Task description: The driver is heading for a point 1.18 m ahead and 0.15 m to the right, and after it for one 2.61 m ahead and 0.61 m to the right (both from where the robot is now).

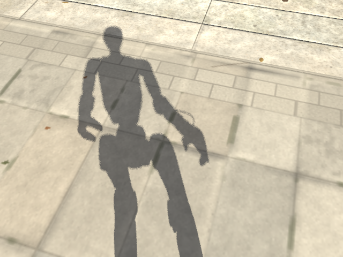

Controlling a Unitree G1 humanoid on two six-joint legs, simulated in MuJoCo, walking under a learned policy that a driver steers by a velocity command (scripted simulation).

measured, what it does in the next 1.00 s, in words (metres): walks ahead: left foot, then right foot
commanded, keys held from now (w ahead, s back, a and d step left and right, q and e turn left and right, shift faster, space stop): q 0.08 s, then no key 0.42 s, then w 0.50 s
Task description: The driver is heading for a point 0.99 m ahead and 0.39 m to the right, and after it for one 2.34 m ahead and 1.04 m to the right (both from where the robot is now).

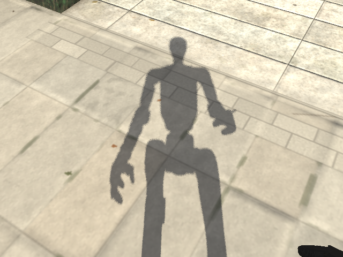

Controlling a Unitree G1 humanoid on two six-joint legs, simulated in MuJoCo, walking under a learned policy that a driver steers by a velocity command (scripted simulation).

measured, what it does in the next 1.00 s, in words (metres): walks ahead, turning right: left foot, then right foot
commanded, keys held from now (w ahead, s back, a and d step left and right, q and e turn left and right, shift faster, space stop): w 0.02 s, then w+e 0.42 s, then e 0.32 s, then w+e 0.24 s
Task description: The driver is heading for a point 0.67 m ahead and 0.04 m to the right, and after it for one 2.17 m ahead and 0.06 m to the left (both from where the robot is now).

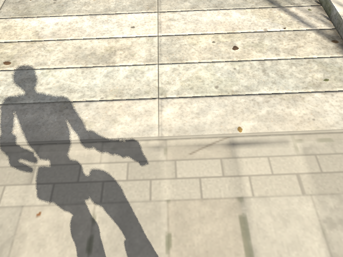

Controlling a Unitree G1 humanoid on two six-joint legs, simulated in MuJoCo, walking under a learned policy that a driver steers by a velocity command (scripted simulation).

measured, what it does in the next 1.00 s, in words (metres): walks ahead: left foot, then right foot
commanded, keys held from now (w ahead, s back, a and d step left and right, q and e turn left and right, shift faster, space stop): w+e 0.48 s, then w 0.12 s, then w+q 0.36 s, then q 0.04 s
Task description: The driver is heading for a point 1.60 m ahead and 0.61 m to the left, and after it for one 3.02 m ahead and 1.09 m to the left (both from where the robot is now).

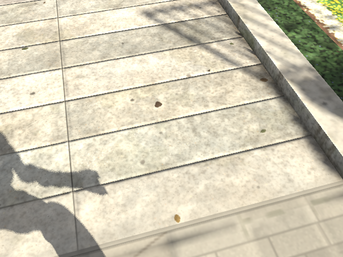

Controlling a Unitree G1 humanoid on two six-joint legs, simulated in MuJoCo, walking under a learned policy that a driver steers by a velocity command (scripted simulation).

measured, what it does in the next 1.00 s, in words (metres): walks ahead, turning left: left foot, then right foot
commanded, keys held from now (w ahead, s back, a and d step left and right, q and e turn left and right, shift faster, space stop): q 0.96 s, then no key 0.04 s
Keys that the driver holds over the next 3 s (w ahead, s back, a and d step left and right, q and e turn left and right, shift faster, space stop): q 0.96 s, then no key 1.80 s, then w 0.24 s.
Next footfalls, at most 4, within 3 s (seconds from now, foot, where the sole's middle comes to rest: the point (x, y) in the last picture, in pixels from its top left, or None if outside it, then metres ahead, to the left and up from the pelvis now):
0.08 left None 0.24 0.11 -0.77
0.56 right None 0.33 -0.10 -0.77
0.96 left None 0.17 0.12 -0.77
1.36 right None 0.32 -0.06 -0.77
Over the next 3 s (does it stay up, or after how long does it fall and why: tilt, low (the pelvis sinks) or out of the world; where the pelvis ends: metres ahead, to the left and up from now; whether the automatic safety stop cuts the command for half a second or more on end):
stays up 0.24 0.03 0.01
